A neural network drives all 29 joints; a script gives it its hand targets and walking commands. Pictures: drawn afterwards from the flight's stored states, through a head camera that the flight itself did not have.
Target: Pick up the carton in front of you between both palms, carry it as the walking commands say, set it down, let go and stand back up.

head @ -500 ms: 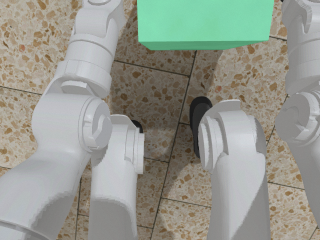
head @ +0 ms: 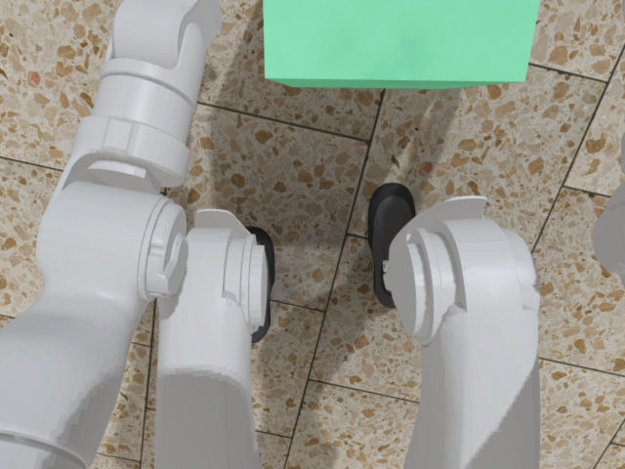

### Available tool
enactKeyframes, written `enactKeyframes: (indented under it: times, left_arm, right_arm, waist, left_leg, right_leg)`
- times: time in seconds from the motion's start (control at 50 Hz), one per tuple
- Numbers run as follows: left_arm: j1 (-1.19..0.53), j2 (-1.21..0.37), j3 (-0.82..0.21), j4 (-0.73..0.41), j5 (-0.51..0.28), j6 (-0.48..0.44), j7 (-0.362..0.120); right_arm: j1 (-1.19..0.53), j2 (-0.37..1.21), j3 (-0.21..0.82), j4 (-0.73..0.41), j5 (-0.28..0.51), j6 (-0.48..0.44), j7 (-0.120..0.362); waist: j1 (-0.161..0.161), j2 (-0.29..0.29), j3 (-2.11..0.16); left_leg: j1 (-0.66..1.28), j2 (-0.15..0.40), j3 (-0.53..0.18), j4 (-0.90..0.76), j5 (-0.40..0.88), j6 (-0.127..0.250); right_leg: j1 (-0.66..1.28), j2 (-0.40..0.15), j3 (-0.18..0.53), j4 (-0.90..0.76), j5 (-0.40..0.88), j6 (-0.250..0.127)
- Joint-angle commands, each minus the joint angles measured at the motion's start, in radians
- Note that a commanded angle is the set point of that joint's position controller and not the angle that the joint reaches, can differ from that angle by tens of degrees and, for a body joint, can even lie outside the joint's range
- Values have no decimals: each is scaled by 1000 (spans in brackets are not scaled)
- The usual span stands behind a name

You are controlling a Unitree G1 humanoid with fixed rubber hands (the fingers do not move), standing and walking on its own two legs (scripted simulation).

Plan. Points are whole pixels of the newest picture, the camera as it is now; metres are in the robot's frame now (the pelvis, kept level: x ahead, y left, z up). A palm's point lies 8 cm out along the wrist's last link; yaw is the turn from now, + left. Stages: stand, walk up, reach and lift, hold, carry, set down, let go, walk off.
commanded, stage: set down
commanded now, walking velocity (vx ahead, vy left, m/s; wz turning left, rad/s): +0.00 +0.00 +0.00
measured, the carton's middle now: out of the picture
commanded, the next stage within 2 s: let go in 0.92 s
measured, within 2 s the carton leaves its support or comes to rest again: neither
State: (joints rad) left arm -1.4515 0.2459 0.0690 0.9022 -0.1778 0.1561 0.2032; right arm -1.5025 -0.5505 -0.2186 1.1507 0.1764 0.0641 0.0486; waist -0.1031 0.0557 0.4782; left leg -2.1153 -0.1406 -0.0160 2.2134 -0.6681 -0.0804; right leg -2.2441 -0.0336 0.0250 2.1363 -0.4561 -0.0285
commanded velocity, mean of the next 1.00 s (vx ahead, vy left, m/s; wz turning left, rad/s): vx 0.00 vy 0.00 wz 0.00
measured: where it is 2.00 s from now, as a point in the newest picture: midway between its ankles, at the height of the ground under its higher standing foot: (320, 285)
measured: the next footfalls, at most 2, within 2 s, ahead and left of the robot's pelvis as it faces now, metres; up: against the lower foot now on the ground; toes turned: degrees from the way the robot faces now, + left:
none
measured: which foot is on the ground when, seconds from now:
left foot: down 0.00-1.00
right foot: down 0.00-1.00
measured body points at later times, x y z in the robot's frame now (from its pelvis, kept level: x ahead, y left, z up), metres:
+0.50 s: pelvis +0.02 +0.00 +0.12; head +0.35 -0.07 +0.41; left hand +0.59 +0.05 +0.00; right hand +0.53 -0.33 +0.00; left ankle +0.10 +0.12 -0.34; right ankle +0.14 -0.12 -0.34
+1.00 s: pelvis +0.04 -0.01 +0.25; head +0.35 -0.08 +0.58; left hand +0.58 +0.05 +0.15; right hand +0.52 -0.34 +0.15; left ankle +0.10 +0.13 -0.34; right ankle +0.14 -0.12 -0.34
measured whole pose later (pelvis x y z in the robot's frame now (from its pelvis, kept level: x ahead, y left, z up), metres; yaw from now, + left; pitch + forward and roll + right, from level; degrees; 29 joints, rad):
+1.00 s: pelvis +0.04 -0.01 +0.25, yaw -2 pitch +43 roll +4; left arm -1.08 0.11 0.29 0.74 0.05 0.22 0.14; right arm -1.13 -0.39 -0.36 0.90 -0.05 0.17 0.12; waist -0.07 0.05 0.00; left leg -1.53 -0.08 -0.05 1.22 -0.44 -0.06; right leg -1.65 0.03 0.06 1.19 -0.29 -0.02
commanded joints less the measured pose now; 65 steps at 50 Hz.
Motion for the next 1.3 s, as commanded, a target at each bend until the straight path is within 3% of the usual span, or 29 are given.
enactKeyframes:
  times: [0.0, 0.12, 0.2, 0.3, 0.46, 0.56, 0.68, 0.94, 1.1, 1.2, 1.28]
  left_arm:
    - [-278, 74, 47, -201, 26, 7, 15]
    - [-184, 38, 155, -110, 100, 58, 7]
    - [-137, 16, 211, -70, 154, 45, -12]
    - [-105, -2, 223, -104, 178, 38, -21]
    - [-62, -24, 164, -275, 154, 71, -13]
    - [-15, -26, 163, -322, 159, 93, -14]
    - [61, -38, 193, -294, 186, 83, -29]
    - [174, -69, 224, -265, 232, 46, -62]
    - [507, -108, 185, -375, 302, 40, -68]
    - [692, -105, 135, -465, 283, -5, -90]
    - [847, -97, 113, -463, 271, -47, -114]
  right_arm:
    - [-218, -180, -22, -179, -19, 17, -11]
    - [-178, -88, -34, -203, -75, 79, -9]
    - [-143, -38, -47, -198, -108, 77, 3]
    - [-85, -33, -83, -216, -142, 79, 11]
    - [-23, -79, -125, -353, -149, 109, 22]
    - [20, -64, -121, -393, -137, 132, 41]
    - [75, -22, -123, -373, -155, 126, 57]
    - [162, 26, -159, -351, -231, 90, 70]
    - [491, 68, -116, -478, -293, 87, 83]
    - [684, 103, -69, -597, -262, 53, 78]
    - [852, 151, -35, -622, -226, 18, 74]
  waist:
    - [-87, -68, -1562]
    - [-39, -118, -1367]
    - [-8, -130, -1312]
    - [-21, -121, -1378]
    - [-58, -77, -1612]
    - [-42, -77, -1631]
    - [-18, -92, -1547]
    - [-11, -83, -1455]
    - [2, -105, -1492]
    - [9, -135, -1388]
    - [28, -133, -1298]
  left_leg:
    - [335, -1, 145, -248, 193, 12]
    - [252, -9, 139, -367, 87, 28]
    - [236, -10, 131, -423, 110, 29]
    - [285, -15, 129, -500, 145, 22]
    - [450, -28, 130, -639, 233, 8]
    - [502, -26, 128, -734, 261, 8]
    - [521, -16, 115, -854, 277, 6]
    - [722, 11, 80, -1123, 342, -2]
    - [883, 18, 74, -1278, 424, 1]
    - [906, 34, 56, -1368, 425, 14]
    - [949, 46, 45, -1429, 428, 22]
  right_leg:
    - [1127, 30, -30, -184, 415, 28]
    - [993, 44, -40, -312, 228, 46]
    - [934, 50, -37, -365, 231, 54]
    - [974, 63, -44, -440, 278, 58]
    - [1167, 83, -68, -555, 438, 52]
    - [1270, 87, -62, -642, 491, 55]
    - [1348, 89, -47, -752, 513, 61]
    - [1520, 81, -38, -1006, 533, 53]
    - [1816, 74, -19, -1144, 658, 41]
    - [1986, 58, 26, -1228, 724, 37]
    - [2063, 43, 56, -1286, 749, 40]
